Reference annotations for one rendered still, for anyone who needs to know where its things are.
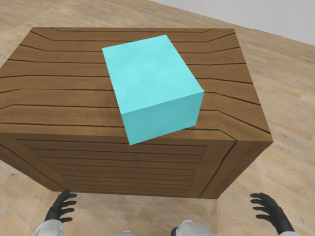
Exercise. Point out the right robot shin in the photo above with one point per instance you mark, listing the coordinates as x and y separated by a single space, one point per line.
186 221

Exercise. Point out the pedestal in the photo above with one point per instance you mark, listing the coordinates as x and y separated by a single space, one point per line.
60 122

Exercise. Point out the robot left hand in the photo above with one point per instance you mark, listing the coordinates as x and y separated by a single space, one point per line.
56 210

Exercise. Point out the left robot forearm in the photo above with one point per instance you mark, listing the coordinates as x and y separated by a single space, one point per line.
50 227

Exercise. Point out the robot right hand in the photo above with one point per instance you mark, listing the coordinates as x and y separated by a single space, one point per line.
275 216

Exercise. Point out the right robot thigh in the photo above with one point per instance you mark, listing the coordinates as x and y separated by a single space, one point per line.
192 229

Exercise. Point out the carton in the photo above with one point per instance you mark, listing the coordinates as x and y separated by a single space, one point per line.
156 92

